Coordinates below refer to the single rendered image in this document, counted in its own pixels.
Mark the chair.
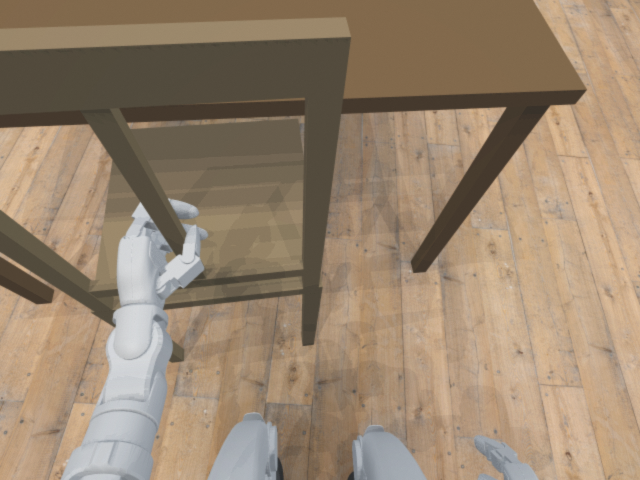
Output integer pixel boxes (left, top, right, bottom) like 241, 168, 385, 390
0, 17, 351, 363

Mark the robot right shin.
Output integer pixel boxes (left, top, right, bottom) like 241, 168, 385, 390
363, 425, 384, 436

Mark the left robot hand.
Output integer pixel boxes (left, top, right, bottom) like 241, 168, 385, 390
117, 198, 208, 309

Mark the right robot hand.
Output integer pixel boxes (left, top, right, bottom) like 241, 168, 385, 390
474, 435, 539, 480

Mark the left robot forearm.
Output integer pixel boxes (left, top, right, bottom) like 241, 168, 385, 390
61, 303, 173, 480

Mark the table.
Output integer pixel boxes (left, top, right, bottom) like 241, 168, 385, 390
0, 0, 587, 304

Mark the robot right thigh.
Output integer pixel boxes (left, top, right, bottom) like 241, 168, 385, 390
352, 432, 427, 480

